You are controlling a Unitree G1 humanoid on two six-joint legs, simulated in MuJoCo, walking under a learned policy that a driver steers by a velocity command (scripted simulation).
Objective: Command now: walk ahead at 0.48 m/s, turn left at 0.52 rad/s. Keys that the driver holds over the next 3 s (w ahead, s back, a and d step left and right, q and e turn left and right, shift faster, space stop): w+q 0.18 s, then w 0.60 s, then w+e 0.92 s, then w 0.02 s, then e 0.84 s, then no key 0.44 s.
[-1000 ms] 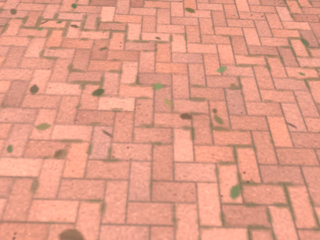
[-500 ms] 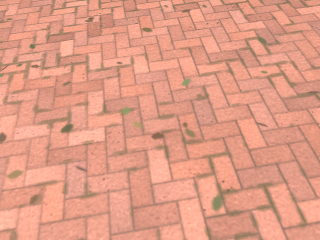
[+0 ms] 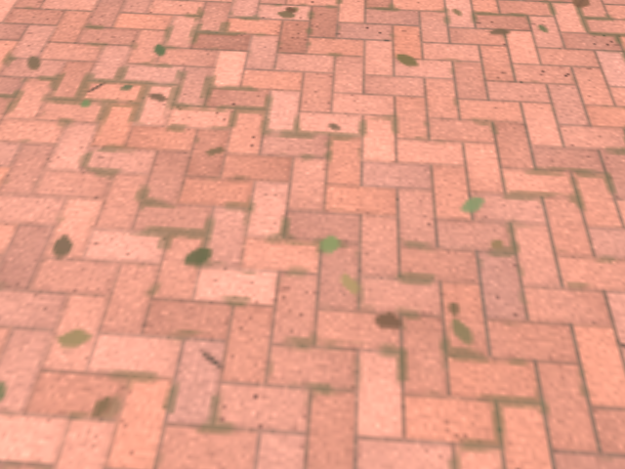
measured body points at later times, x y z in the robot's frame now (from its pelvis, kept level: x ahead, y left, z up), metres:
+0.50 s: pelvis +0.30 -0.05 +0.01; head +0.33 -0.05 +0.46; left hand +0.34 +0.24 -0.10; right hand +0.47 -0.29 -0.11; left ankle +0.25 +0.08 -0.65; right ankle +0.34 -0.14 -0.74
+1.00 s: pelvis +0.55 +0.07 +0.01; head +0.57 +0.09 +0.46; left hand +0.60 +0.37 -0.12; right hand +0.71 -0.18 -0.09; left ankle +0.56 +0.16 -0.74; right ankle +0.57 -0.09 -0.65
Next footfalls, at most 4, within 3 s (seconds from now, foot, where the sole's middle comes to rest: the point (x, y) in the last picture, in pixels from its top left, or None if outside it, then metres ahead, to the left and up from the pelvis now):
0.30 right None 0.38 -0.13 -0.77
0.80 left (244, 400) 0.60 0.17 -0.77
1.36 right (330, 277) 0.92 -0.03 -0.77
1.82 left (272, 187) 1.23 0.13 -0.77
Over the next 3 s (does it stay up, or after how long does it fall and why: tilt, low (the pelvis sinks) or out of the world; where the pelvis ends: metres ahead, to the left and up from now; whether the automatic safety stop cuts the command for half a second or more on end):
stays up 1.13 0.03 0.00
